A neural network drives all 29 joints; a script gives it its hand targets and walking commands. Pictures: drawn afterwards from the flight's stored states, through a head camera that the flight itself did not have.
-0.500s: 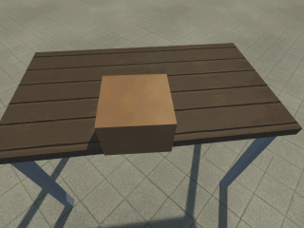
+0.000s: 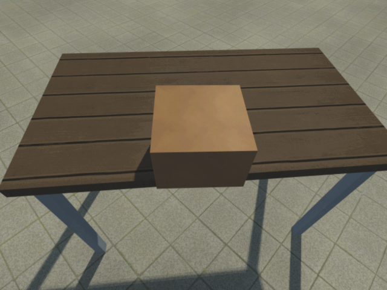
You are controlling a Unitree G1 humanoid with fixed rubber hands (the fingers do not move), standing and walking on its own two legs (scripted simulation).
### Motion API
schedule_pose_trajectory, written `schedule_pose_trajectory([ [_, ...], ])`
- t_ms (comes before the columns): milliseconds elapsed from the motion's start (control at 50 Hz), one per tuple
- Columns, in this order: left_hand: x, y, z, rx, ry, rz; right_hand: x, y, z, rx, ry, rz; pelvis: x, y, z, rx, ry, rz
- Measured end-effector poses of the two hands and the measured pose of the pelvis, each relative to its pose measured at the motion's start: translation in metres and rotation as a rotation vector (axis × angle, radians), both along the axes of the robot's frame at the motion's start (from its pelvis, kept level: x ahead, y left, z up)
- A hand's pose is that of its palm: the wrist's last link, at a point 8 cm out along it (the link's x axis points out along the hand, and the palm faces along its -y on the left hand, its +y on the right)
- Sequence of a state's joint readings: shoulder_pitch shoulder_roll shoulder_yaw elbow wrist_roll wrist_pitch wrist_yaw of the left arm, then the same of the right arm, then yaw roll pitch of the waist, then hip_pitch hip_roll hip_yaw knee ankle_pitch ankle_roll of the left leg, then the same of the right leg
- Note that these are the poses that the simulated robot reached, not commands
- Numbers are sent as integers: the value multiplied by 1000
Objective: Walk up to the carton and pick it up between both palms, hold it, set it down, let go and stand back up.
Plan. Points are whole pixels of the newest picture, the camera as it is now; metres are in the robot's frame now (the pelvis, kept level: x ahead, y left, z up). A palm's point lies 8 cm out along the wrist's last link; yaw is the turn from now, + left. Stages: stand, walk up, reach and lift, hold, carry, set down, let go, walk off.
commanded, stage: walk up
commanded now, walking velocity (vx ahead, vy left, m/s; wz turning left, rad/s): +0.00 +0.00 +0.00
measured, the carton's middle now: (199, 135) +0.47 +0.00 +0.02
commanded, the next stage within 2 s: none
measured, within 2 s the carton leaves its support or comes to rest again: neither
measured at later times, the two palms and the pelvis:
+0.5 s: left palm out of the picture +0.01 +0.24 -0.13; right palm out of the picture -0.01 -0.16 -0.14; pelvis +0.01 +0.04 +0.02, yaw -2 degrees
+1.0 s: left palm out of the picture -0.02 +0.26 -0.15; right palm out of the picture +0.07 -0.15 -0.13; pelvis +0.06 +0.07 +0.01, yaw -1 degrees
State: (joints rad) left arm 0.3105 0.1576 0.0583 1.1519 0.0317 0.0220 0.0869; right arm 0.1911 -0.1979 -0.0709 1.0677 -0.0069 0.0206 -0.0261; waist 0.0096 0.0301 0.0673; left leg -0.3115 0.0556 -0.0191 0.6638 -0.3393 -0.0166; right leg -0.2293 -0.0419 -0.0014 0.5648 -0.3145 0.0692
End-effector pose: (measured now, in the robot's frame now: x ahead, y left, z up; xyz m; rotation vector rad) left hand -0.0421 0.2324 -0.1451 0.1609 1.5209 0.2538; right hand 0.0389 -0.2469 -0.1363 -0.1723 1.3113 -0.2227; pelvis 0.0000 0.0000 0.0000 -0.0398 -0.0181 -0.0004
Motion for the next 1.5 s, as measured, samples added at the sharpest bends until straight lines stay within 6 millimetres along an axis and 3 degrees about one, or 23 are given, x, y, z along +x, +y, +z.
schedule_pose_trajectory([
  [60,8,12,-15,-43,-1,-33,4,23,8,-18,-35,3,1,11,-2,42,-28,-26],
  [140,30,18,-11,-84,-57,-21,-8,53,13,5,-3,20,5,23,6,16,-22,-21],
  [240,48,15,-6,-105,-92,-54,-22,66,10,33,25,3,5,32,9,42,-12,-34],
  [320,52,14,-3,-87,-87,-74,-31,73,-5,73,44,-14,3,34,4,74,-8,-50],
  [380,50,14,10,-65,-83,-87,-40,77,-11,108,71,-35,4,38,8,35,-20,-35],
  [460,47,9,17,-71,-70,-117,-49,82,-7,135,85,-65,8,37,14,38,-24,-35],
  [700,44,3,8,-108,-103,-58,-63,79,4,114,152,-26,11,31,16,29,-21,-3],
  [760,31,10,4,-103,-94,-5,-53,76,5,101,167,17,22,34,13,24,-15,11],
  [820,10,15,-1,-108,-28,24,-24,74,5,72,120,31,33,42,9,4,-22,11],
  [880,2,17,-6,-145,47,17,5,82,4,44,47,18,41,52,5,3,-39,9],
  [940,11,20,-4,-161,61,16,21,91,7,22,39,18,50,62,7,22,-32,-1],
  [1040,38,32,0,-151,43,-2,31,103,6,22,56,10,58,75,10,37,-16,-11],
  [1260,98,59,3,-92,-45,-77,6,124,-1,78,113,-48,68,85,10,52,-19,-18],
  [1400,104,60,5,-88,-61,-88,-9,135,-3,115,141,-63,67,86,11,52,-23,-14],
  [1500,101,59,3,-92,-41,-114,-29,129,-8,124,177,-114,73,83,6,50,-18,-29],
])
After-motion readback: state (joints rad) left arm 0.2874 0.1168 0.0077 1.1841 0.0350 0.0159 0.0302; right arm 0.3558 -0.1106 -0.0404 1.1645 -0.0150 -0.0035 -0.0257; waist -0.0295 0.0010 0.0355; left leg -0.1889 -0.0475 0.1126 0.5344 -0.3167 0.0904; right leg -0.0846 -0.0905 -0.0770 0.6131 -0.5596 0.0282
